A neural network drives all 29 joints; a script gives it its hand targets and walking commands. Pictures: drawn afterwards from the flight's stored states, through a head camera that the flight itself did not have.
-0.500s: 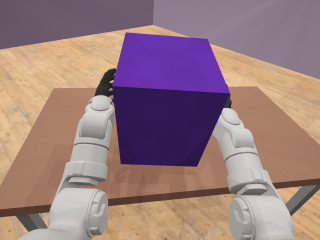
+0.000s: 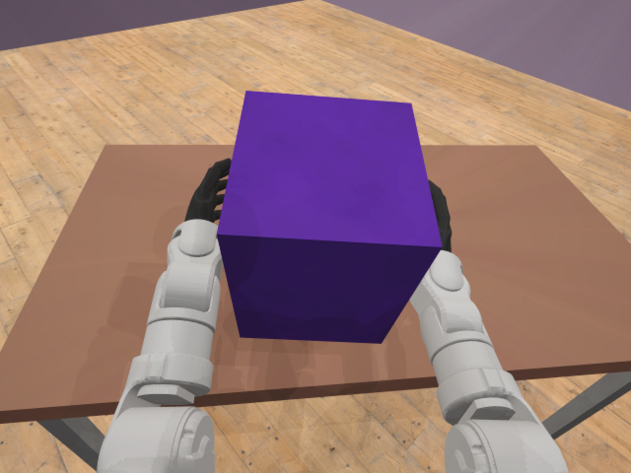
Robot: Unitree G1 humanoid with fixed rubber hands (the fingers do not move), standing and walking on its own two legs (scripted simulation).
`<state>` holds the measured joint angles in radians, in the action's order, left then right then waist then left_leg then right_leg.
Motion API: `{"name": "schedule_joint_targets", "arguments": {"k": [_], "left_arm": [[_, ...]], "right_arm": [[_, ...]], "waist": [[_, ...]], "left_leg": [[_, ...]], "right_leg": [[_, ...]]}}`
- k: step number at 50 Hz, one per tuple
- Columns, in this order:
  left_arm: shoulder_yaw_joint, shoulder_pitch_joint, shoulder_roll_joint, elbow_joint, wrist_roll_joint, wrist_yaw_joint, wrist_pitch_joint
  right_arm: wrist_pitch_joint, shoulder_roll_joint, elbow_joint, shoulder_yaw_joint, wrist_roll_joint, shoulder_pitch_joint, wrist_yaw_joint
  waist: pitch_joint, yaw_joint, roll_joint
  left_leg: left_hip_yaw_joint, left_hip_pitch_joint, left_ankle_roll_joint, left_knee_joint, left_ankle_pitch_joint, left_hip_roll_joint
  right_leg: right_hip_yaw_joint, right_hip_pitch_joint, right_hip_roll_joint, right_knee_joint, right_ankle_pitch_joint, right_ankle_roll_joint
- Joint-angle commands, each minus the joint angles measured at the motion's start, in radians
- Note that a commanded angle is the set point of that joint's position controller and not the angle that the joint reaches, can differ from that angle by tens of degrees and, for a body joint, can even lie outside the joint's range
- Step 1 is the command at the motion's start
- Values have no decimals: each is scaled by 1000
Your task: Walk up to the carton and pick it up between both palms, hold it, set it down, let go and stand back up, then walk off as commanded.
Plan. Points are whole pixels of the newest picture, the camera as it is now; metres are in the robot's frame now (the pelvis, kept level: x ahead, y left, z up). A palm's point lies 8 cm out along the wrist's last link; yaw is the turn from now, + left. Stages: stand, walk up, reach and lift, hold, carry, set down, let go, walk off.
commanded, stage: set down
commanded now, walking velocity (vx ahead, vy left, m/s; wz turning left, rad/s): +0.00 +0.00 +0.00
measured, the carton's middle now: (319, 228) +0.39 +0.01 +0.13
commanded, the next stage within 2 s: none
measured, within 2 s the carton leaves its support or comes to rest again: neither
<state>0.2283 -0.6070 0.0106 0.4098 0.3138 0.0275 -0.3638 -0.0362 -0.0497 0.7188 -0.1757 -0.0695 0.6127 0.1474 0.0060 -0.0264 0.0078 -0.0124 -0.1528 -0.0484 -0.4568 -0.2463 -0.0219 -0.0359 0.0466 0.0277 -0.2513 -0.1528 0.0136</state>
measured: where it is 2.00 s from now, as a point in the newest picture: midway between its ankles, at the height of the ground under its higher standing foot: outside the picture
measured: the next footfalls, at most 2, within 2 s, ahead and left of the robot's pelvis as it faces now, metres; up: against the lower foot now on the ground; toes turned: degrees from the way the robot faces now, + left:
none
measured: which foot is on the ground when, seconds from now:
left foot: down 0.00-1.00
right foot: down 0.00-1.00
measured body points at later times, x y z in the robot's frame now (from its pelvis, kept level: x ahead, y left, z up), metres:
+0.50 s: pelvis -0.01 +0.00 +0.00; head -0.02 +0.03 +0.45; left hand +0.39 +0.17 +0.12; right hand +0.39 -0.12 +0.12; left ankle +0.00 +0.07 -0.75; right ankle -0.01 -0.13 -0.75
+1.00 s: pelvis +0.01 +0.00 +0.00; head +0.01 +0.03 +0.45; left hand +0.41 +0.16 +0.10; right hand +0.41 -0.13 +0.10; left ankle +0.00 +0.07 -0.75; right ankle -0.01 -0.13 -0.75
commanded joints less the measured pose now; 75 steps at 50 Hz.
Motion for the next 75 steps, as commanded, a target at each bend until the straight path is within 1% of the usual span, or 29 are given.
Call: {"name": "schedule_joint_targets", "arguments": {"k": [1,4,5,6,7,13,19,25,28,30,34,36,37,38,39,40,41,42,43,46,47,51,56,62,67,71,72,73,75], "left_arm": [[-496,-605,650,-278,-173,-99,89],[-527,-550,677,-252,-180,-96,86],[-515,-567,665,-237,-184,-93,83],[-471,-551,642,-219,-164,-97,79],[-455,-569,635,-203,-150,-100,84],[-315,-547,586,-47,-98,-136,72],[-291,-673,618,30,-107,-138,125],[-293,-732,655,92,-104,-122,189],[-269,-743,655,159,-92,-119,213],[-235,-735,629,172,-95,-131,219],[-227,-706,640,180,-63,-111,242],[-237,-656,634,197,-74,-109,238],[-228,-646,631,200,-69,-111,244],[-256,-681,648,164,-82,-105,253],[-208,-644,623,211,-68,-113,256],[-228,-684,630,196,-76,-113,262],[-189,-669,605,244,-58,-116,256],[-193,-678,609,223,-66,-118,252],[-181,-662,631,233,-61,-119,264],[-202,-703,637,221,-74,-110,272],[-185,-664,634,231,-51,-105,269],[-230,-697,670,202,-75,-79,304],[-114,-577,599,284,-6,-113,266],[-195,-717,650,213,-43,-94,339],[-66,-656,577,327,17,-103,325],[-86,-708,603,322,-7,-103,351],[-95,-704,603,337,-5,-104,363],[-82,-696,606,341,1,-96,371],[-75,-725,573,354,12,-94,386]], "right_arm": [[-65,-451,-324,469,-9,729,-91],[-60,-457,-333,487,-15,717,-95],[-50,-407,-334,454,8,712,-98],[-43,-418,-293,456,5,705,-98],[-42,-413,-247,415,39,677,-100],[-31,-438,-200,368,62,738,-119],[-68,-438,-63,202,156,753,-163],[-127,-484,-36,153,196,799,-178],[-132,-471,48,84,243,756,-180],[-135,-491,52,86,232,768,-180],[-155,-503,37,112,230,787,-185],[-163,-484,25,122,220,766,-187],[-161,-487,21,150,214,780,-185],[-162,-496,47,126,215,744,-182],[-153,-498,47,132,237,725,-179],[-149,-486,51,108,230,729,-178],[-148,-475,38,107,227,765,-180],[-144,-475,58,74,238,734,-185],[-146,-490,58,78,261,741,-185],[-150,-468,92,38,265,716,-194],[-150,-484,92,51,277,719,-192],[-180,-494,81,79,249,745,-197],[-161,-467,79,39,291,707,-193],[-202,-537,112,33,300,691,-199],[-178,-496,175,-53,337,687,-210],[-203,-534,158,-59,375,708,-220],[-201,-523,175,-95,376,705,-224],[-218,-549,134,-56,375,722,-221],[-222,-542,164,-95,384,725,-222]], "waist": [[-544,11,-76],[-506,16,-76],[-509,-10,-76],[-472,25,-85],[-437,-4,-50],[-325,62,-34],[-372,40,-53],[-466,48,-85],[-400,12,-69],[-393,32,-58],[-439,66,-69],[-457,47,-58],[-476,73,-62],[-486,32,-78],[-451,74,-58],[-433,35,-65],[-412,65,-57],[-414,33,-42],[-432,59,-71],[-415,22,-75],[-421,50,-56],[-527,46,-108],[-386,73,-30],[-537,53,-109],[-391,71,-71],[-477,75,-66],[-454,49,-66],[-505,85,-66],[-475,61,-74]], "left_leg": [[-2,437,143,23,852,45],[-11,416,141,37,825,48],[-19,437,145,41,810,56],[-11,414,133,53,789,52],[-3,378,128,65,733,48],[30,242,93,139,464,37],[19,227,102,159,357,57],[31,238,110,140,460,53],[35,208,112,149,382,54],[54,157,91,169,361,39],[52,206,111,133,506,48],[35,264,121,112,585,65],[40,261,114,96,647,60],[38,265,125,92,630,61],[50,230,115,100,590,54],[46,238,125,105,587,54],[41,197,109,118,536,52],[44,202,106,134,485,56],[41,217,113,127,546,55],[35,233,135,111,563,65],[37,226,121,113,575,64],[17,285,151,60,741,74],[57,206,122,96,633,55],[40,247,142,50,722,76],[63,147,120,95,600,65],[59,158,120,82,629,66],[59,155,126,76,639,74],[67,163,123,68,638,75],[70,131,124,68,626,74]], "right_leg": [[-65,-98,49,12,319,-11],[-62,-111,47,21,279,-16],[-77,-70,57,27,247,-20],[-61,-67,48,38,235,-24],[-63,-95,41,27,239,-8],[-54,-131,30,24,124,-5],[-78,-4,23,28,-6,-20],[-84,0,25,21,49,-16],[-88,22,20,40,18,-23],[-83,-36,13,20,69,-10],[-73,-24,21,16,119,-17],[-86,-2,27,15,164,-9],[-85,-9,32,17,178,-4],[-77,5,31,10,177,-10],[-75,-27,25,16,161,-16],[-82,-15,30,13,167,-10],[-70,-24,25,18,142,-10],[-80,-11,24,19,119,-5],[-82,-9,24,19,122,-9],[-87,14,33,24,120,-22],[-89,14,28,19,137,-16],[-81,57,34,11,200,-26],[-74,-17,30,4,211,-4],[-78,62,30,-21,212,-22],[-63,35,11,-1,165,-16],[-75,56,20,-26,188,-11],[-82,83,22,-30,157,-14],[-66,62,17,-30,175,-19],[-69,72,14,-39,188,-16]]}}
